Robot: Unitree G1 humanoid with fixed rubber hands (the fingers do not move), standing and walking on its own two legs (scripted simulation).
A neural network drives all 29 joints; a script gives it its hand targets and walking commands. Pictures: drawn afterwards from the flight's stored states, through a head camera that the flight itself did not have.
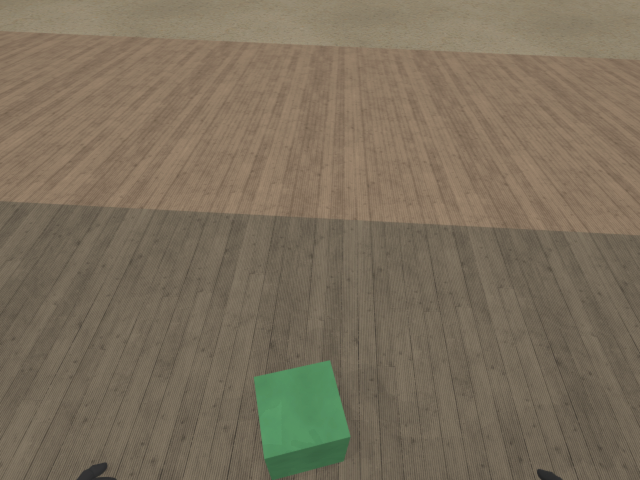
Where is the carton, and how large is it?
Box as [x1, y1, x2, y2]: [254, 360, 350, 479]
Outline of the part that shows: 329,360 254,377 264,459 272,479 343,460 350,436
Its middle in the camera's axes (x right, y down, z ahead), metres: -0.06 +0.50 +1.07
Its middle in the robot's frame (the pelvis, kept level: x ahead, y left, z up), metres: +0.39 +0.05 -0.66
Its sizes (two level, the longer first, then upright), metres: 0.210 0.200 0.250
